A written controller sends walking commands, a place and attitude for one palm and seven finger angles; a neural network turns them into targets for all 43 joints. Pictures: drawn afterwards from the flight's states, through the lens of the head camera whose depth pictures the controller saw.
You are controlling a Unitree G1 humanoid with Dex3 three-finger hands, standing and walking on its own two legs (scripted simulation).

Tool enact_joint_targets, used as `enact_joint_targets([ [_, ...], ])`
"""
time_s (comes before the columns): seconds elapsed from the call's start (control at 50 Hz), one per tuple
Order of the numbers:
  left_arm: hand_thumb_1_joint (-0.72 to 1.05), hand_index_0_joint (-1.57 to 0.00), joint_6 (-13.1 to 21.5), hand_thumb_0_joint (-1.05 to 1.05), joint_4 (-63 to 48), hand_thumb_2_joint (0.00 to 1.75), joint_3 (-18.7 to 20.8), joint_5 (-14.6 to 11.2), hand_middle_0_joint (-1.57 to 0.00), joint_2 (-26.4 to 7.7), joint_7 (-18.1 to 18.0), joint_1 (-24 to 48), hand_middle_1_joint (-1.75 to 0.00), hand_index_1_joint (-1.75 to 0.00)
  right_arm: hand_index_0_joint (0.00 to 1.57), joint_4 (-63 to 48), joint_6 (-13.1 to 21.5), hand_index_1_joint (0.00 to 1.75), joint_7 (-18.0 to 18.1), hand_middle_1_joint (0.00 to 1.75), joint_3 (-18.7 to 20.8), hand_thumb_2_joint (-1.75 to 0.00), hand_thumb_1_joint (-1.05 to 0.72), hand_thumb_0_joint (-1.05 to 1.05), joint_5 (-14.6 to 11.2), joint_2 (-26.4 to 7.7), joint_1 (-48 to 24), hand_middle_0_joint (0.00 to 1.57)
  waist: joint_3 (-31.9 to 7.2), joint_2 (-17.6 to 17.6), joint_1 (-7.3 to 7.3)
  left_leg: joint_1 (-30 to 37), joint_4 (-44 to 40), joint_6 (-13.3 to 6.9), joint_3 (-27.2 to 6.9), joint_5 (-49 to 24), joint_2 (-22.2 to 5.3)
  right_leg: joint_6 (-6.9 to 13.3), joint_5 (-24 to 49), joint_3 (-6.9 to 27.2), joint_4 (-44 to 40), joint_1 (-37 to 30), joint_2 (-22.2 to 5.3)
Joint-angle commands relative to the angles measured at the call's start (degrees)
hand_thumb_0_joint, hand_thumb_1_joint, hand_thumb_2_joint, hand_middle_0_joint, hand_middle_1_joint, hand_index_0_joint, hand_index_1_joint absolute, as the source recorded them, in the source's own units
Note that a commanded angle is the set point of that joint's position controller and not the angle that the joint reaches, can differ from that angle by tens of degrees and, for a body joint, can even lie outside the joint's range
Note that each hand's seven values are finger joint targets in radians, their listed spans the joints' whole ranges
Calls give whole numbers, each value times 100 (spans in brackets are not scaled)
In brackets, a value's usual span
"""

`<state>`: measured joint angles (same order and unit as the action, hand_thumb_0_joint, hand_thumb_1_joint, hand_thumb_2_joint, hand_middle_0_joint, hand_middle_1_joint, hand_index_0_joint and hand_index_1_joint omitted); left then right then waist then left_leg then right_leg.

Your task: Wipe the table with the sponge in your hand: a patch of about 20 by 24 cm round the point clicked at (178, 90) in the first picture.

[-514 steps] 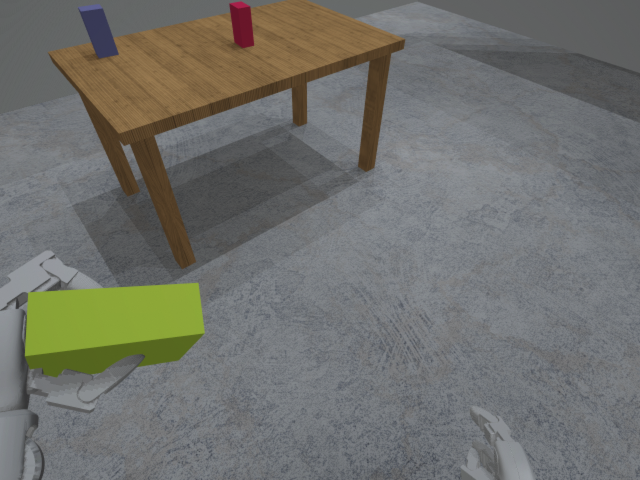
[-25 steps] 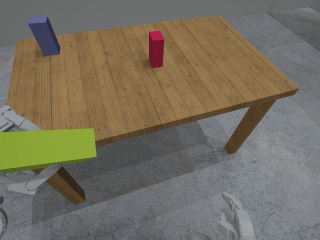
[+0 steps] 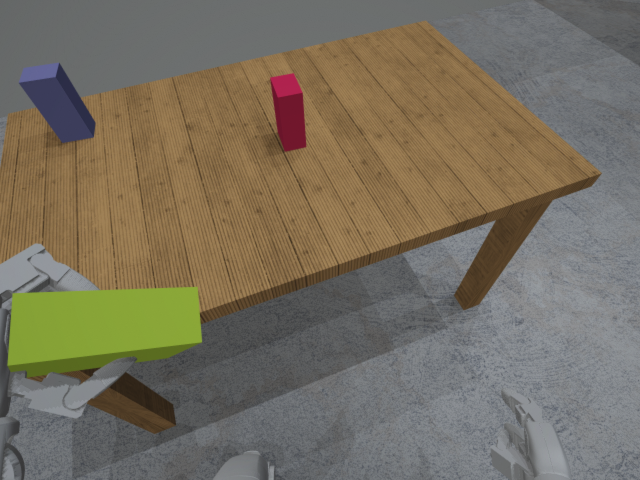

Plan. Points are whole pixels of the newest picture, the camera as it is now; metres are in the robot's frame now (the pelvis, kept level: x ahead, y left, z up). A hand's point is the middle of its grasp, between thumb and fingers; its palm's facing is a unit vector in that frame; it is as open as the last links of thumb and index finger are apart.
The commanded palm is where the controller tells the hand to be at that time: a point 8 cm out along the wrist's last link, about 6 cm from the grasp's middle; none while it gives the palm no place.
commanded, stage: come to a stop and stand still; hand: left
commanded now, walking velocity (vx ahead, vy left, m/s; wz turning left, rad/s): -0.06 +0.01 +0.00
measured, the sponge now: (134, 330) +0.24 +0.18 +0.13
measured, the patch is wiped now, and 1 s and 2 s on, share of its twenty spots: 0.00 0.00 0.00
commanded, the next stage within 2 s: look again from close up in 1.34 s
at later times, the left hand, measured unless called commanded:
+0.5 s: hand (29, 353) +0.20 +0.24 +0.17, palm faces +0.37 -0.82 -0.44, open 9.1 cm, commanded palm +0.15 +0.29 +0.17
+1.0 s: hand out of the picture +0.22 +0.29 +0.16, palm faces +0.29 -0.84 -0.46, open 9.1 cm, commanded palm +0.16 +0.32 +0.17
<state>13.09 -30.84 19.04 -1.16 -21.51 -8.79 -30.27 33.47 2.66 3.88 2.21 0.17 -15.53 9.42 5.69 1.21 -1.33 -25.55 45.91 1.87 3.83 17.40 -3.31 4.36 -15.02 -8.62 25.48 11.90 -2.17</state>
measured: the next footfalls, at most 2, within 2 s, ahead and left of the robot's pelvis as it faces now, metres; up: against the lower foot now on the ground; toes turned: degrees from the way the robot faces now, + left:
left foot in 0.12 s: +0.06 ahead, +0.12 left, +0.00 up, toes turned -3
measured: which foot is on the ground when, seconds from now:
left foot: up 0.00-0.10, down 0.12-1.00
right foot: down 0.00-1.00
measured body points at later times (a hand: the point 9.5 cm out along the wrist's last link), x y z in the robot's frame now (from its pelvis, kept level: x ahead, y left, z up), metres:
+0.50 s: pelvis -0.01 +0.01 -0.01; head +0.00 -0.01 +0.44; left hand +0.17 +0.28 +0.19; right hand +0.16 -0.19 -0.11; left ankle +0.04 +0.14 -0.74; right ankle -0.02 -0.08 -0.75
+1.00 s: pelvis -0.02 +0.05 -0.01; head +0.03 +0.09 +0.44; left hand +0.20 +0.34 +0.18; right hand +0.14 -0.18 -0.07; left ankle +0.02 +0.13 -0.75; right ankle -0.02 -0.08 -0.75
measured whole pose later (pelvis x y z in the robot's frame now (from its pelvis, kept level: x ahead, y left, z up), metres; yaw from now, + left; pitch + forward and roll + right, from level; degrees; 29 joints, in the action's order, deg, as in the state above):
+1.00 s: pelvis -0.02 +0.05 -0.01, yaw -3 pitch +0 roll -1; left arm 15.6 -28.5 23.7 -1.0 -27.6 -5.1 -24.3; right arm 32.5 9.4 1.6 -1.6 0.6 -9.9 12.7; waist 4.8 4.7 0.9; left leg -15.9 26.7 -3.2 1.2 11.1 1.8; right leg -0.4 -12.2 -1.3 24.1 12.0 0.1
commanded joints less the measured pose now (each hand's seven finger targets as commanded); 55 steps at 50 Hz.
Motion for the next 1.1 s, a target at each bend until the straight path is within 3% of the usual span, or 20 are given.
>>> enact_joint_targets([
  [0.0,10,-120,265,0,-1128,130,1218,-165,-120,-1109,-254,-335,-160,-160,20,-952,247,30,-1,30,47,-90,-90,0,-37,-119,-205,20,-1582,633,262,297,-1175,-27,259,-295,218,168,4557,883,16,-1578,-1405],
  [0.06,10,-120,175,0,-1031,130,1023,-179,-120,-962,-207,9,-160,-160,20,-967,153,30,50,30,83,-90,-90,0,-49,-186,-124,20,-1527,421,124,1436,-2217,-61,163,-1656,102,-180,3487,755,334,-942,-1002],
  [0.1,10,-120,168,0,-1024,130,898,-150,-120,-985,-160,177,-160,-160,20,-965,153,30,75,30,155,-90,-90,0,-108,-378,-108,20,-1504,-490,172,2237,-2219,-467,-770,-3758,-932,-512,1236,545,859,4,-417],
  [0.12,10,-120,189,0,-978,130,763,-155,-120,-884,-106,261,-160,-160,20,-985,169,30,26,30,155,-90,-90,0,-120,-393,-62,20,-1414,-813,221,2287,-2329,-753,-1219,-4318,-1395,-534,-764,582,1079,424,-181],
  [0.14,10,-120,187,0,-836,130,739,-103,-120,-883,-83,303,-160,-160,20,-983,206,30,-1,30,131,-90,-90,0,-73,-355,-97,20,-1208,-1045,216,2097,-2493,-892,-1377,-4402,-1531,-523,-1484,623,1423,663,-12],
  [0.2,10,-120,246,0,-1513,130,638,5,-120,-1020,-84,1000,-160,-160,20,-839,365,30,-34,30,29,-90,-90,0,43,-268,-150,20,-1166,-1661,196,1852,-2615,-896,-1125,-3668,-1365,-498,-1267,668,1678,621,-50],
  [0.28,10,-120,122,0,-1673,130,553,-55,-120,-900,-111,758,-160,-160,20,-811,560,30,-116,30,-20,-90,-90,0,-3,-286,-82,20,-1419,-1432,138,1725,-2510,-752,-790,-2829,-1099,-537,-731,503,858,109,113],
  [0.34,10,-120,92,0,-1347,130,838,-97,-120,-1023,-150,494,-160,-160,20,-798,555,30,-90,30,-90,-90,-90,0,-19,-234,-177,20,-1358,-1045,173,1233,-2296,-529,-667,-1860,-909,-526,58,529,-129,-512,59],
  [0.38,10,-120,65,0,-1060,130,863,-145,-120,-946,-129,494,-160,-160,20,-791,503,30,-83,30,-117,-90,-90,0,-39,-159,-202,20,-1340,-368,116,982,-1874,-196,-283,-916,-412,-354,1185,1121,-385,-504,-314],
  [0.44,10,-120,-56,0,-631,130,715,-289,-120,-795,-69,372,-160,-160,20,-728,392,30,-72,30,-103,-90,-90,0,-80,-85,-166,20,-1030,569,45,1077,-1081,-38,-230,-181,72,77,1189,1932,-832,266,-1056],
  [0.54,10,-120,-55,0,-368,130,540,-224,-120,-793,-23,946,-160,-160,20,-647,356,30,61,30,-143,-90,-90,0,-69,-193,-312,20,-825,398,100,1335,-1830,-198,-509,-798,-103,-228,94,1408,-714,450,-524],
  [0.56,10,-120,326,0,-870,130,3723,423,-120,-5025,66,6097,-160,-160,20,-686,705,30,114,30,242,-90,-90,0,90,-449,301,20,438,1777,478,483,-746,-203,-86,-834,206,-639,947,2153,-1721,1368,-618],
  [0.58,10,-120,163,0,1511,130,1293,68,-120,-1845,334,3392,-160,-160,20,-498,797,30,28,30,-94,-90,-90,0,-57,115,-40,20,-475,1492,277,776,-667,-282,-484,-482,630,-110,1069,2224,-1020,902,-987],
  [0.6,10,-120,214,0,764,130,1315,-109,-120,-1682,210,2674,-160,-160,20,-802,836,30,-42,30,-14,-90,-90,0,-154,-165,-433,20,-431,381,524,995,-1145,-257,-458,-434,388,32,1075,2462,-1004,726,-1140],
  [0.62,10,-120,244,0,1377,130,734,-80,-120,-1013,267,2488,-160,-160,20,-677,849,30,-55,30,-8,-90,-90,0,-195,-133,-130,20,-473,61,362,1160,-1398,-211,-210,-465,340,32,834,2274,-1003,552,-1047],
  [0.64,10,-120,343,0,642,130,410,-143,-120,-852,301,2413,-160,-160,20,-709,870,30,-109,30,-22,-90,-90,0,-165,-190,-140,20,-608,-527,404,1245,-1730,-249,-296,-425,418,-113,646,1906,-890,205,-827],
  [0.7,10,-120,462,0,-425,130,-77,-166,-120,-422,316,1764,-160,-160,20,-850,1030,30,-291,30,51,-90,-90,0,-179,-250,-365,20,-982,-200,442,1648,-2193,-373,-568,-733,213,-407,-117,1584,-833,-41,-379],
  [0.8,10,-120,605,0,-1333,130,1247,-32,-120,-1644,142,873,-160,-160,20,-965,1013,30,-263,30,28,-90,-90,0,-29,-454,-431,20,-1028,-830,415,768,-3139,-424,-1126,557,-161,-319,-489,963,-264,-489,114],
  [0.9,10,-120,646,0,-1142,130,1466,-111,-120,-1530,142,1116,-160,-160,20,-1015,952,30,-174,30,-41,-90,-90,0,32,-337,-303,20,-1058,-1030,324,836,-3028,-437,-1201,-236,-336,-290,273,753,-60,-569,136],
  [1.08,10,-120,318,0,-747,130,224,4,-120,-513,251,1333,-160,-160,20,-782,960,30,-274,30,-43,-90,-90,0,10,-365,-164,20,-1335,-459,260,1685,-2586,-243,-982,-1585,-236,-350,1062,889,-440,-360,99],
])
